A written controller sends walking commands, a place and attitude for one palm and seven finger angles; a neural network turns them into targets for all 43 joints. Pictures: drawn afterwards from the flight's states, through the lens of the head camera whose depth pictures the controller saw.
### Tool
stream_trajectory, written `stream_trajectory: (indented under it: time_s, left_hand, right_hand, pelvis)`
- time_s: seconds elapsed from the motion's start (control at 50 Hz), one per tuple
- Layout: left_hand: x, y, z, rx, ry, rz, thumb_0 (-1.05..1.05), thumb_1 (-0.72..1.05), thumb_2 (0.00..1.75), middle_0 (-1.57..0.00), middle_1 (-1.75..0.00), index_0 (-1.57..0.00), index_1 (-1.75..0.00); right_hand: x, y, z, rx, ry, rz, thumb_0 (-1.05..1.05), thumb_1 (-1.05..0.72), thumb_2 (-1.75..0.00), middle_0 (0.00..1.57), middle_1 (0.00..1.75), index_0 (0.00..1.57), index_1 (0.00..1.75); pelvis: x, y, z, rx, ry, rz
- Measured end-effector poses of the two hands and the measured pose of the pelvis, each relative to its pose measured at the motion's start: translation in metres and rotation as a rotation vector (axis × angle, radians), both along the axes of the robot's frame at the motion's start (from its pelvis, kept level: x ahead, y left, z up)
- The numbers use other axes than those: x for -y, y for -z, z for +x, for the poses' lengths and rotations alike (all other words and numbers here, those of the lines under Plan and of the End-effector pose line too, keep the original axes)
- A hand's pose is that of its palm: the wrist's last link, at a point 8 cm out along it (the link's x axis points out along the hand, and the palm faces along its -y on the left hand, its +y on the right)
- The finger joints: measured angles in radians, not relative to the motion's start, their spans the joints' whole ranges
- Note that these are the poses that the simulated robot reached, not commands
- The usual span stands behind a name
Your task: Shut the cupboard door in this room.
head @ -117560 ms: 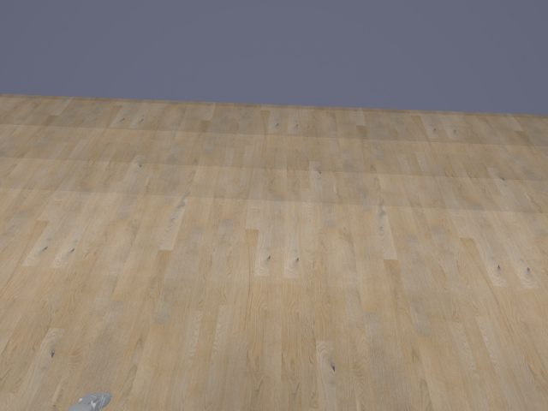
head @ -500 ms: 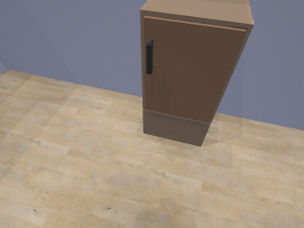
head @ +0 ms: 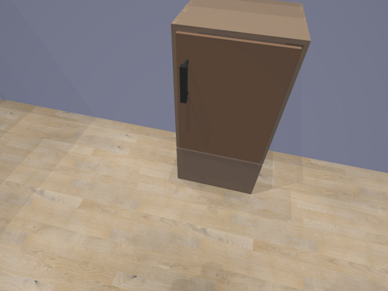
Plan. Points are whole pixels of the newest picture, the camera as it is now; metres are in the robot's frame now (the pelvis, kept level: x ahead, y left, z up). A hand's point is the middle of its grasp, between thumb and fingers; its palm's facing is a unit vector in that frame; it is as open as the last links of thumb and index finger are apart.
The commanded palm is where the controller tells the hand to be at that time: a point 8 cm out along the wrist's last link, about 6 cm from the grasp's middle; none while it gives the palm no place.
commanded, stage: look to check the result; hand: left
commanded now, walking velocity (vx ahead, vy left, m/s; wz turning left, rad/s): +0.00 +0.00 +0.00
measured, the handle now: (185, 81) +0.84 +0.08 -0.03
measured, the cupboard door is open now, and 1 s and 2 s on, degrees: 0 0 0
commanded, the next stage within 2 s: stand and wait in 0.56 s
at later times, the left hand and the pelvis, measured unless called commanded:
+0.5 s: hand out of the picture +0.00 +0.16 -0.17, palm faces +0.04 -0.99 -0.16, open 7.4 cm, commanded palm none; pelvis +0.02 +0.00 +0.00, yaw +0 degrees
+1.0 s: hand out of the picture +0.02 +0.17 -0.17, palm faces +0.04 -0.98 -0.18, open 7.4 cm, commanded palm none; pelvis +0.04 +0.00 +0.00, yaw +0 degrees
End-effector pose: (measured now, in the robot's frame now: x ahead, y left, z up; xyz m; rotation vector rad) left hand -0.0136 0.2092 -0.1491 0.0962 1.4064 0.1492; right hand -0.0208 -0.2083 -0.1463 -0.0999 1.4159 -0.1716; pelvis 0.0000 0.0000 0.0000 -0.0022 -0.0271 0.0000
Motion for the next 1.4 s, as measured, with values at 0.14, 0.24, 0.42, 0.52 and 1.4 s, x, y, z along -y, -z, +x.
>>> stream_trajectory:
  time_s: [0.14, 0.24, 0.42, 0.52, 1.4]
  left_hand:
    - [-0.006, -0.003, -0.004, -0.035, -0.005, 0.018, 0.01, 0.91, 0.90, -0.20, -0.30, -0.20, -0.30]
    - [-0.007, -0.005, -0.004, -0.051, -0.005, 0.025, 0.01, 0.91, 0.90, -0.20, -0.30, -0.20, -0.30]
    - [-0.002, -0.005, 0.004, -0.050, -0.002, 0.015, 0.01, 0.91, 0.90, -0.20, -0.30, -0.20, -0.30]
    - [0.002, -0.004, 0.011, -0.041, -0.001, 0.004, 0.01, 0.91, 0.90, -0.20, -0.30, -0.20, -0.30]
    - [-0.027, -0.010, 0.047, 0.000, 0.016, 0.055, 0.01, 0.91, 0.90, -0.20, -0.30, -0.20, -0.30]
  right_hand:
    - [0.005, -0.001, 0.000, -0.029, -0.005, -0.004, 0.00, -0.91, -0.90, 0.19, 0.30, 0.20, 0.30]
    - [0.006, -0.001, 0.006, -0.032, -0.009, -0.004, 0.00, -0.91, -0.90, 0.19, 0.30, 0.20, 0.30]
    - [0.006, -0.001, 0.022, -0.017, -0.018, 0.000, 0.00, -0.91, -0.90, 0.19, 0.30, 0.20, 0.30]
    - [0.007, -0.002, 0.029, -0.013, -0.023, -0.004, 0.00, -0.92, -0.90, 0.19, 0.30, 0.20, 0.30]
    - [0.030, -0.010, 0.070, 0.034, -0.055, -0.065, 0.00, -0.91, -0.90, 0.20, 0.30, 0.20, 0.30]
  pelvis:
    - [0.002, -0.001, 0.005, -0.001, 0.000, 0.000]
    - [0.002, -0.002, 0.009, 0.002, 0.000, 0.001]
    - [0.004, -0.003, 0.016, 0.000, 0.001, 0.001]
    - [0.004, -0.003, 0.020, -0.002, 0.001, 0.001]
    - [0.000, -0.006, 0.039, 0.008, -0.002, 0.002]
